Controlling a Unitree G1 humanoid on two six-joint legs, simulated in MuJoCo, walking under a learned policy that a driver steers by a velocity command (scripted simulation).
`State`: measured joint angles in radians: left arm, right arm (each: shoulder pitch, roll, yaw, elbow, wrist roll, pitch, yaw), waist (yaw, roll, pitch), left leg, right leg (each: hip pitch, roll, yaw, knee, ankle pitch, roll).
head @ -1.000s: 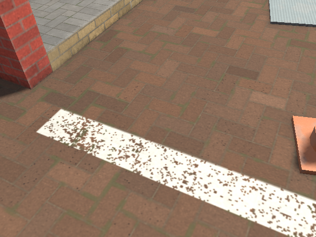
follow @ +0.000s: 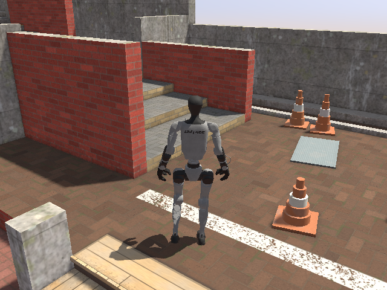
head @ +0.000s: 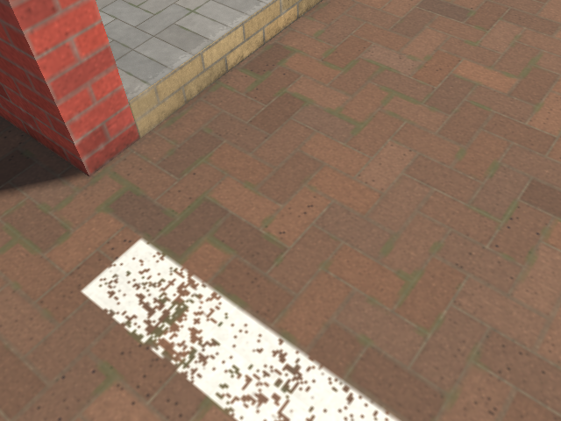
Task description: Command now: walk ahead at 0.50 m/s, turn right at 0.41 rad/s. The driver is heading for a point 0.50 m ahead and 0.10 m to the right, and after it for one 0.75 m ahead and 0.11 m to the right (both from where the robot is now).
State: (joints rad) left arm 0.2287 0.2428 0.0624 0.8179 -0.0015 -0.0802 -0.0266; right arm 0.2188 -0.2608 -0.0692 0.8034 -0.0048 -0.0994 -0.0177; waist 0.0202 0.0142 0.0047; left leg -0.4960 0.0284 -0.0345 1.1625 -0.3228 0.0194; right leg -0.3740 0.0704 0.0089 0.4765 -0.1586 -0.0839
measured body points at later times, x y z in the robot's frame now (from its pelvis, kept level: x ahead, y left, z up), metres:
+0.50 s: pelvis +0.26 +0.02 +0.00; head +0.28 +0.03 +0.45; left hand +0.42 +0.27 -0.12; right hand +0.35 -0.28 -0.08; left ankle +0.33 +0.12 -0.74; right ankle +0.15 -0.08 -0.64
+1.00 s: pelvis +0.46 -0.14 -0.01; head +0.50 -0.17 +0.44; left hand +0.74 -0.01 -0.10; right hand +0.38 -0.42 -0.14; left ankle +0.44 +0.05 -0.63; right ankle +0.47 -0.24 -0.74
